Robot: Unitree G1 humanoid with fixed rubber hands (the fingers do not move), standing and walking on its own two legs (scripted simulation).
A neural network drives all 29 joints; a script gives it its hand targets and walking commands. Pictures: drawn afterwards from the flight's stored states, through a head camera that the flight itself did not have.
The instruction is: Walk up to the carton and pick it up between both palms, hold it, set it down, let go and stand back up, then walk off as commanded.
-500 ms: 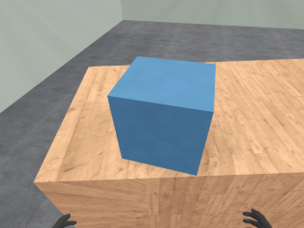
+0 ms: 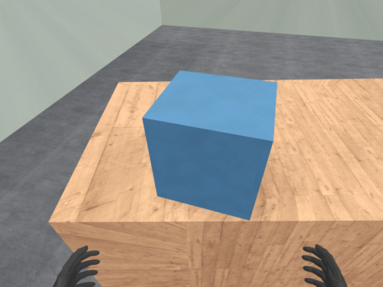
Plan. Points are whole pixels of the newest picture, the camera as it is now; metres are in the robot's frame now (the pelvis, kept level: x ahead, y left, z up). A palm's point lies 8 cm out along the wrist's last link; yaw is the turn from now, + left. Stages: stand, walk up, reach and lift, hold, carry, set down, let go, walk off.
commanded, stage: reach and lift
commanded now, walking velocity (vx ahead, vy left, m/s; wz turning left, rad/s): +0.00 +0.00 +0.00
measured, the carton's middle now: (213, 142) +0.48 -0.03 +0.05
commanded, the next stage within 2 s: none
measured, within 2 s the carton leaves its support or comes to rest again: neither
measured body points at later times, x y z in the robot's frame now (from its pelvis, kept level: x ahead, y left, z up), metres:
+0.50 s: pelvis +0.05 +0.01 +0.01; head +0.05 +0.02 +0.46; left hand +0.21 +0.30 +0.01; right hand +0.20 -0.19 +0.01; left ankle +0.02 +0.11 -0.73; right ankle +0.05 -0.12 -0.73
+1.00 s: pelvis +0.04 +0.05 +0.01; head +0.05 +0.07 +0.45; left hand +0.23 +0.30 +0.04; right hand +0.22 -0.17 +0.04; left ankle +0.02 +0.11 -0.73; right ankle +0.05 -0.12 -0.73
